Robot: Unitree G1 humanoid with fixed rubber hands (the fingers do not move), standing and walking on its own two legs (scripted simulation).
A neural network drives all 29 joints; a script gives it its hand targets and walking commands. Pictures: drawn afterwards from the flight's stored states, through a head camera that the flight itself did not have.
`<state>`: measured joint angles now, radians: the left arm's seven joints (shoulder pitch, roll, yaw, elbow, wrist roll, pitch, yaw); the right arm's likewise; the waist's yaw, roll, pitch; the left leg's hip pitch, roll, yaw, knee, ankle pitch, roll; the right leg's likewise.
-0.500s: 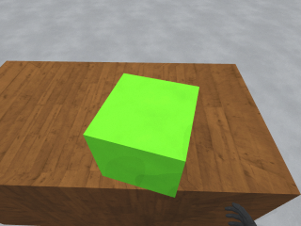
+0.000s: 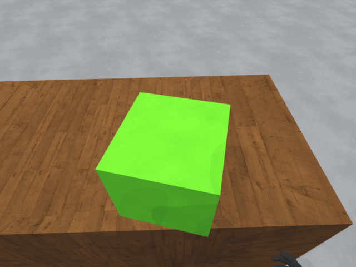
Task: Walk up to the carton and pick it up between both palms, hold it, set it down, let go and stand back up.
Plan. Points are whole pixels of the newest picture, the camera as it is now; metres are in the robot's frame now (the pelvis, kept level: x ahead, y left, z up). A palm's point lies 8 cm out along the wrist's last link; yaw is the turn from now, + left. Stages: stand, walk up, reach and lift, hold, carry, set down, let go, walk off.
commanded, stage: walk up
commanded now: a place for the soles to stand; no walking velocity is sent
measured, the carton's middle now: (173, 162) +0.39 +0.03 +0.00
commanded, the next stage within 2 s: reach and lift in 0.86 s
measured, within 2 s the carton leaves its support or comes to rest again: neither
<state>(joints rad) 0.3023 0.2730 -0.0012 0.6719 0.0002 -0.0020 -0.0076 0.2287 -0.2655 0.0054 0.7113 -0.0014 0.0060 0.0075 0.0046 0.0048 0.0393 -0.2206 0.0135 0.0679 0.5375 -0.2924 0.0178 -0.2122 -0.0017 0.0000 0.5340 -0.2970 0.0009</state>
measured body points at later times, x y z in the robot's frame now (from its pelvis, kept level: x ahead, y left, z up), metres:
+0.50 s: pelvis -0.01 +0.01 +0.00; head +0.00 +0.01 +0.45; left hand +0.11 +0.27 -0.11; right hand +0.09 -0.26 -0.12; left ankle +0.00 +0.11 -0.73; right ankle -0.01 -0.12 -0.73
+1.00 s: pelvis -0.03 +0.02 -0.02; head +0.01 +0.01 +0.43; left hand +0.14 +0.27 -0.12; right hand +0.11 -0.25 -0.13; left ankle +0.00 +0.11 -0.73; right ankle -0.01 -0.12 -0.73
